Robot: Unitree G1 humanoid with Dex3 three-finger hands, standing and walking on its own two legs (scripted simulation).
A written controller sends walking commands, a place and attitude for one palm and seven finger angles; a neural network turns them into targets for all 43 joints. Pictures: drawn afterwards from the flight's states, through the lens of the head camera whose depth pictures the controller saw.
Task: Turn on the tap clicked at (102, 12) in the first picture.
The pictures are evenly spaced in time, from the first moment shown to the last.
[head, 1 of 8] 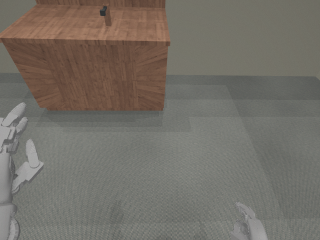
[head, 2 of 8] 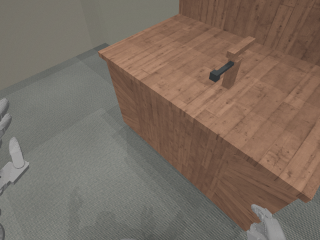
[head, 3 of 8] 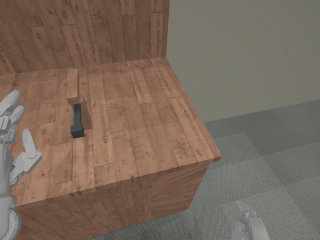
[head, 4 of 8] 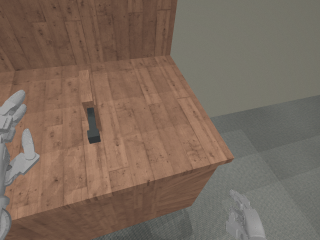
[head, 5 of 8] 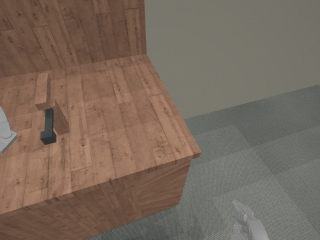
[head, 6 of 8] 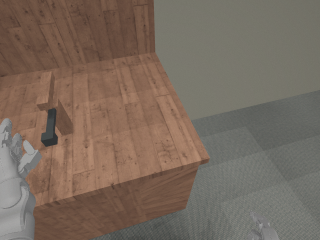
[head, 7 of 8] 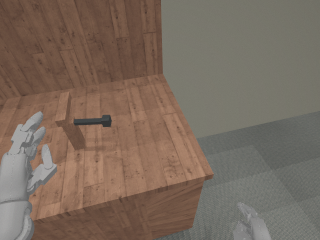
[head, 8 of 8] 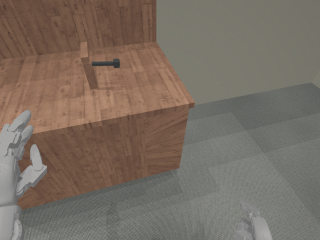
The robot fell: no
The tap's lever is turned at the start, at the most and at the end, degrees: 0 77 77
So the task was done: yes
